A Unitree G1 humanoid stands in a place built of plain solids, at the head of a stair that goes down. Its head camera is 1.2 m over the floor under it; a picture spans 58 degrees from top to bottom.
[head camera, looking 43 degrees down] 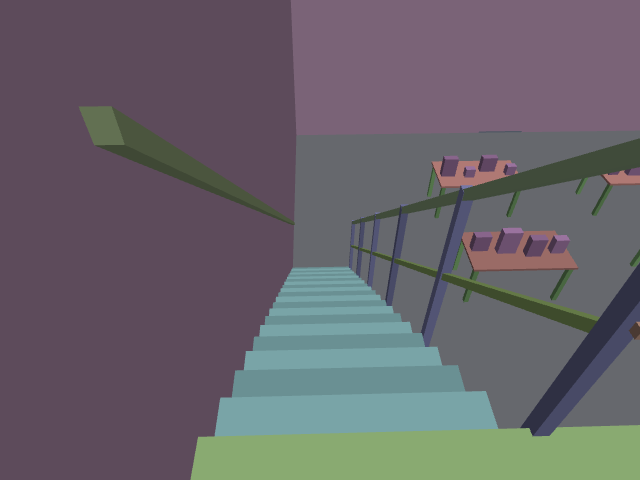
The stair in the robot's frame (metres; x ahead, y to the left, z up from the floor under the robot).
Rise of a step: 0.19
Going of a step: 0.21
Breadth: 0.91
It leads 2 degrees to the left of straight ahead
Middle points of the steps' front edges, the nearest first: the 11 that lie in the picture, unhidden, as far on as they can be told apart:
0.51 -0.12 0.00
0.72 -0.12 -0.19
0.94 -0.11 -0.39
1.15 -0.11 -0.58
1.37 -0.10 -0.77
1.58 -0.10 -0.96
1.79 -0.09 -1.16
2.01 -0.08 -1.35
2.22 -0.08 -1.54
2.44 -0.07 -1.74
2.65 -0.07 -1.93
